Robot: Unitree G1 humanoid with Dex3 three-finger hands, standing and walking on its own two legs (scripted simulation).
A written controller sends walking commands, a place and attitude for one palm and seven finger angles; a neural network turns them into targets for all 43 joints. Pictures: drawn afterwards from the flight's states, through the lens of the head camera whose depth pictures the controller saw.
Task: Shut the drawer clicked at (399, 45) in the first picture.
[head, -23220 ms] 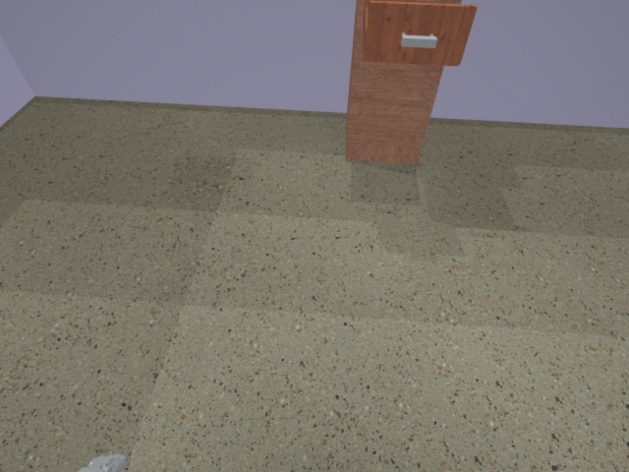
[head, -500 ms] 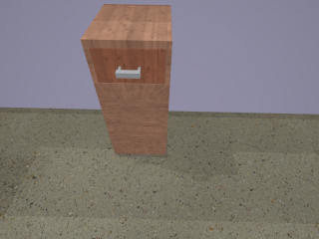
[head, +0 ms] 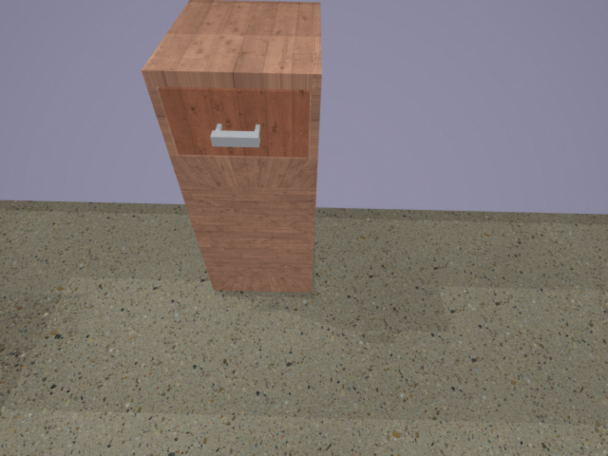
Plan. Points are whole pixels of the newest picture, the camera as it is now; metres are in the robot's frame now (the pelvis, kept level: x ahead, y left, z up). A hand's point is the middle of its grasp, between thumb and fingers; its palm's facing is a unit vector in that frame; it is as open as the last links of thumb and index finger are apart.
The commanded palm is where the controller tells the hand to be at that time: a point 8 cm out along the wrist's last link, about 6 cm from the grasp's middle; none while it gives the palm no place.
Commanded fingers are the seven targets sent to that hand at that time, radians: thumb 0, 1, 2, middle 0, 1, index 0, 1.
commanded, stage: look to check the result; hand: left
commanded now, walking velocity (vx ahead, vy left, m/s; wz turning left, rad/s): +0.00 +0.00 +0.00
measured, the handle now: (237, 133) +0.78 +0.20 -0.02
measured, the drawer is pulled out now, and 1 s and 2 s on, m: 0.00 0.00 0.00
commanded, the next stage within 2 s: stand and wait in 0.30 s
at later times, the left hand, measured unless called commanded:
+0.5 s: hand out of the picture -0.02 +0.14 -0.18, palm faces +0.06 -0.99 -0.15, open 7.4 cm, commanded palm none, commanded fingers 0.00 0.90 0.90 -0.20 -0.30 -0.20 -0.30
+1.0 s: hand out of the picture -0.01 +0.13 -0.17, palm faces +0.06 -0.98 -0.16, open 7.4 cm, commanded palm none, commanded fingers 0.00 0.90 0.90 -0.20 -0.30 -0.20 -0.30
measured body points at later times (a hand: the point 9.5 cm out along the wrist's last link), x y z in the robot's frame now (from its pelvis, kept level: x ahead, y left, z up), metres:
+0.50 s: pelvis +0.01 -0.01 +0.00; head +0.02 -0.01 +0.45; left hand -0.02 +0.19 -0.16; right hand -0.02 -0.20 -0.17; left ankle +0.03 +0.12 -0.74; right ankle +0.00 -0.10 -0.74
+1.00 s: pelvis +0.02 -0.01 +0.00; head +0.04 -0.02 +0.45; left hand -0.01 +0.19 -0.16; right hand -0.01 -0.21 -0.17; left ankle +0.03 +0.12 -0.74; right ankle +0.00 -0.10 -0.74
